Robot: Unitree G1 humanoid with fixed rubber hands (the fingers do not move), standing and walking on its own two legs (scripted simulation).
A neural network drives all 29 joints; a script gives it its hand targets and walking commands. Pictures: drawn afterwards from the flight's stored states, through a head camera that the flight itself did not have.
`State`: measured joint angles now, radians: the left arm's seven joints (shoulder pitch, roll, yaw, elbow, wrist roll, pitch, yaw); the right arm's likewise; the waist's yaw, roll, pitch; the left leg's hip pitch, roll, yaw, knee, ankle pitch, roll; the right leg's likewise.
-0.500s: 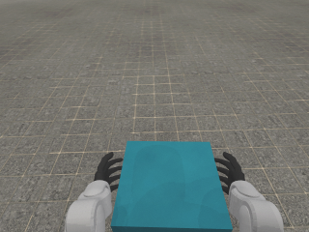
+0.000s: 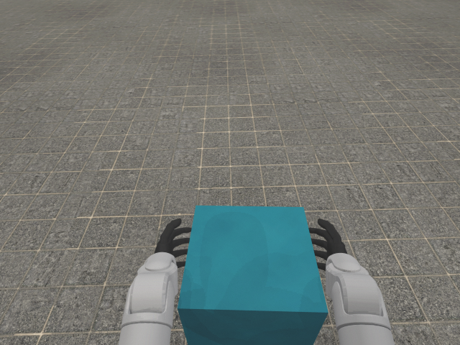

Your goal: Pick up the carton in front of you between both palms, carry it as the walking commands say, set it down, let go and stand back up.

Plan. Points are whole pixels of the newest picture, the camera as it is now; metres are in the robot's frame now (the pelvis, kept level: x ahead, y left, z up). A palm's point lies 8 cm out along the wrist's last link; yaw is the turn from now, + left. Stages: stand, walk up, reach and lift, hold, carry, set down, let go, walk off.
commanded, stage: carry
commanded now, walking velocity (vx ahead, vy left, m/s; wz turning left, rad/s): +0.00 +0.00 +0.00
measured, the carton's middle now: (248, 287) +0.27 +0.00 -0.06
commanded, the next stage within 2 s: hold in 0.86 s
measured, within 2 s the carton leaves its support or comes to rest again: neither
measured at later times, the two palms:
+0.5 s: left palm (166, 261) +0.27 +0.14 +0.04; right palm (339, 262) +0.27 -0.15 +0.04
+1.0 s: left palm (170, 269) +0.26 +0.13 +0.04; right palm (349, 273) +0.25 -0.16 +0.04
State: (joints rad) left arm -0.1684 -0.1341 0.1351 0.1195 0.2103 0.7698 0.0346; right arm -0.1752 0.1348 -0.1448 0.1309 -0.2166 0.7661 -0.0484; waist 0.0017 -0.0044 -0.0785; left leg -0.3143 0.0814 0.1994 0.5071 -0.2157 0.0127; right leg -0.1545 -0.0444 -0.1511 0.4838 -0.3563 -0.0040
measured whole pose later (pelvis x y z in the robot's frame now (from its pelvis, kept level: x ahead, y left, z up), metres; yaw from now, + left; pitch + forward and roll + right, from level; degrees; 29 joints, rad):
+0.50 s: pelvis -0.02 +0.00 +0.00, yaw +0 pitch +2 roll +0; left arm -0.21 -0.14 0.16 0.14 0.23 0.74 0.03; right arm -0.22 0.14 -0.17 0.15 -0.24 0.73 -0.04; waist 0.00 -0.01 -0.07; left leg -0.34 0.09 0.19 0.51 -0.19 0.01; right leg -0.19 -0.04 -0.16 0.51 -0.35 -0.01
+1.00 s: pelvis -0.03 -0.01 +0.01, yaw -2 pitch -4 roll +0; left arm -0.19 -0.14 0.15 0.12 0.24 0.72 0.03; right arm -0.22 0.14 -0.17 0.19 -0.25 0.70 -0.02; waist 0.00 -0.03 0.04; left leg -0.18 0.03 0.01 0.36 -0.12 -0.02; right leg -0.06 0.01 -0.01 0.40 -0.27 -0.02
